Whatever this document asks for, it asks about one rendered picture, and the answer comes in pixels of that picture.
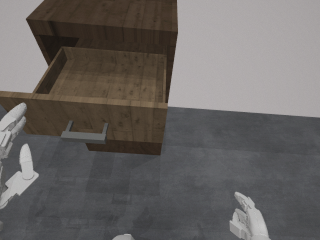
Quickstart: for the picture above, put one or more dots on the drawer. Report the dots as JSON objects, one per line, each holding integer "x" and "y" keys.
{"x": 92, "y": 87}

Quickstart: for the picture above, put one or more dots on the left robot hand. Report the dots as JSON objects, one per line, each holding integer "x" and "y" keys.
{"x": 10, "y": 126}

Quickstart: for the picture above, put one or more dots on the right robot hand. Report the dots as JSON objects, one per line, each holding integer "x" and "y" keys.
{"x": 252, "y": 223}

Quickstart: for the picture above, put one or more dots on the handle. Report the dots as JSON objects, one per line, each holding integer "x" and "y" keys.
{"x": 84, "y": 137}

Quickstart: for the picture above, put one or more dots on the cabinet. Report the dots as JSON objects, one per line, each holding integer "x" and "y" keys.
{"x": 141, "y": 26}

